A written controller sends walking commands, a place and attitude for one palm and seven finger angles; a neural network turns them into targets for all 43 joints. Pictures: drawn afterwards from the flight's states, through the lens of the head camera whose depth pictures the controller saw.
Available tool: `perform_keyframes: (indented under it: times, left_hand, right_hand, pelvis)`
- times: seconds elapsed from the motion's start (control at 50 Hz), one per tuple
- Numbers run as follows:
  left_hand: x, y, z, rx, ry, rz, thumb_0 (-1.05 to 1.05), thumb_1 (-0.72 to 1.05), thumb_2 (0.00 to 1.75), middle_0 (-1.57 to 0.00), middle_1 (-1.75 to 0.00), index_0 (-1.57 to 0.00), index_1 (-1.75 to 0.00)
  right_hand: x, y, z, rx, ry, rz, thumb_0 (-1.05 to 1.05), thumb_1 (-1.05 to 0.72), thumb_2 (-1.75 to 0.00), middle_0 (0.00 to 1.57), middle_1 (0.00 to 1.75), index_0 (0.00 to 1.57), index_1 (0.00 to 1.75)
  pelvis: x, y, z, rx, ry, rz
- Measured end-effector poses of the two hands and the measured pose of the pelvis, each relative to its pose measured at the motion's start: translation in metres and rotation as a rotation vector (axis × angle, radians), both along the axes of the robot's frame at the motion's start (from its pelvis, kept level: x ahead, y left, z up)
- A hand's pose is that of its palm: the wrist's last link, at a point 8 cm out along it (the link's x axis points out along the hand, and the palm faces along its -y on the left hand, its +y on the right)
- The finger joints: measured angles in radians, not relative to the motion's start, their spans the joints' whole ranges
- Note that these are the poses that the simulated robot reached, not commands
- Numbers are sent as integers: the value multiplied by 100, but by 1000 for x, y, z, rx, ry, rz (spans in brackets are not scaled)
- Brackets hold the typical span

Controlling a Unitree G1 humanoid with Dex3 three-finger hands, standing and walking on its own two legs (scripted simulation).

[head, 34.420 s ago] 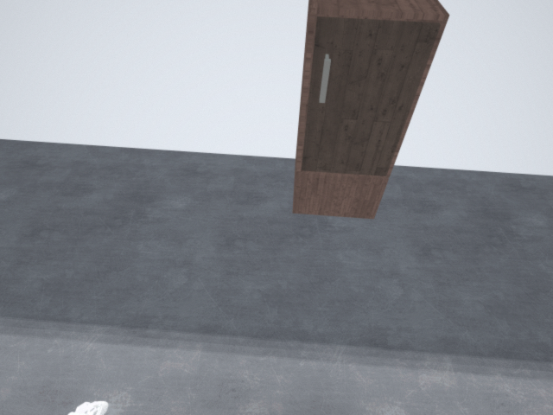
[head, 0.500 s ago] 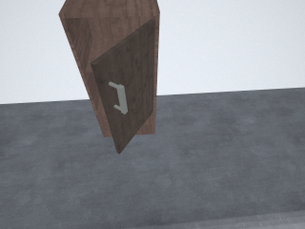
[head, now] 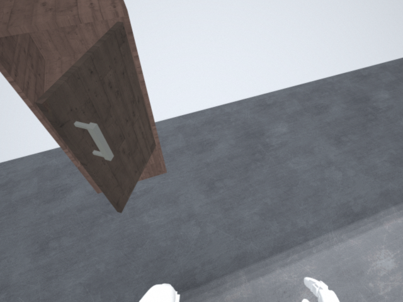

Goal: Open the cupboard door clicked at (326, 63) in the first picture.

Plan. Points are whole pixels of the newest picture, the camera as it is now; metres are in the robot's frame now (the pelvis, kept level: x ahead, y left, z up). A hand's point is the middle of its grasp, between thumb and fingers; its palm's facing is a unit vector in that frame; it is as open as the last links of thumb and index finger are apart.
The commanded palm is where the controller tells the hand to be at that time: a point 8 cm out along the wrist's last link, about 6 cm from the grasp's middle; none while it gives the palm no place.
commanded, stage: walk to a spot facing it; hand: left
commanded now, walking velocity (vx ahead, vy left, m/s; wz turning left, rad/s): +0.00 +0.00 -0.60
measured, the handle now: (95, 141) +0.48 +0.34 -0.05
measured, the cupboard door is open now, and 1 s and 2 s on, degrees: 54 54 54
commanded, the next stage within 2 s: none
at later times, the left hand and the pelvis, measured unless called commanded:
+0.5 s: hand (130, 287) +0.16 +0.19 -0.17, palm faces -0.28 -0.91 -0.29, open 7.4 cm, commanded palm none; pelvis +0.00 +0.00 -0.02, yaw -17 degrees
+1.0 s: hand (219, 228) +0.31 -0.01 -0.16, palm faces -0.66 -0.74 -0.17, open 7.4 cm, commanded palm none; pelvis +0.08 -0.07 -0.01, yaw -37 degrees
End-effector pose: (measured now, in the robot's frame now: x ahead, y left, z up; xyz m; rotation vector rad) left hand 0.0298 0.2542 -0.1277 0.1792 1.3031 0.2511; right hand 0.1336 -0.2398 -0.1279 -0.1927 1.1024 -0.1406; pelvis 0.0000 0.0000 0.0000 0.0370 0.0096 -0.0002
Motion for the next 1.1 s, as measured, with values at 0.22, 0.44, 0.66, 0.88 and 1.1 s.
perform_keyframes:
  times: [0.22, 0.44, 0.66, 0.88, 1.1]
  left_hand:
    - [48, 26, -24, -51, -21, -139, 1, 91, 89, -21, -30, -20, -30]
    - [128, -9, -12, 6, -117, -374, 1, 91, 89, -20, -30, -20, -30]
    - [154, -44, -17, -67, -64, -504, 1, 91, 89, -21, -30, -20, -30]
    - [250, -131, -3, -162, -129, -696, 1, 91, 89, -20, -30, -20, -30]
    - [329, -276, -14, -159, -236, -879, 1, 91, 89, -20, -30, -20, -30]
  right_hand:
    - [-42, 13, 5, -70, -9, -76, 0, -91, -90, 20, 30, 20, 30]
    - [-161, -18, -28, -19, 198, -311, 1, -90, -90, 21, 30, 20, 30]
    - [-176, -20, -2, -52, 129, -457, 1, -91, -90, 20, 29, 20, 30]
    - [-235, 37, 7, 53, 295, -643, 0, -91, -90, 20, 30, 20, 30]
    - [-253, 21, -28, 235, 466, -842, 1, -90, -90, 20, 30, 20, 30]
  pelvis:
    - [2, 26, -12, -44, 10, -123]
    - [2, 1, -24, -38, 2, -274]
    - [21, 7, -12, -33, 6, -407]
    - [61, -24, 2, -49, 28, -561]
    - [96, -110, -25, -29, -5, -669]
